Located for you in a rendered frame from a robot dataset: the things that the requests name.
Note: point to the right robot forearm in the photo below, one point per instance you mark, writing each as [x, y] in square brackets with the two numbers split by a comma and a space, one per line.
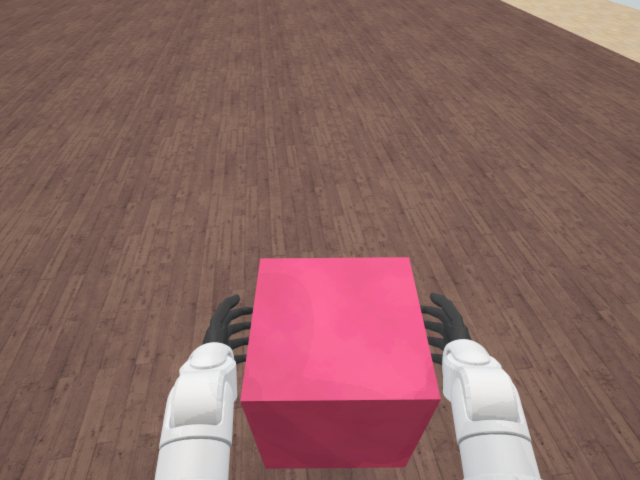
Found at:
[490, 424]

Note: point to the left robot forearm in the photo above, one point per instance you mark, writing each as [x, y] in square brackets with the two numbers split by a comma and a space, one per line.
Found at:
[198, 422]

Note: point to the robot left hand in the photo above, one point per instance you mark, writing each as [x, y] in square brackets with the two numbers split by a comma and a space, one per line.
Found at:
[220, 330]

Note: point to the carton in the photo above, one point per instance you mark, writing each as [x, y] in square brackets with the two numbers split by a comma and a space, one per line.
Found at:
[338, 371]

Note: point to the robot right hand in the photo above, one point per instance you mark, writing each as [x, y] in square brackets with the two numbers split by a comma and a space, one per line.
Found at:
[452, 328]

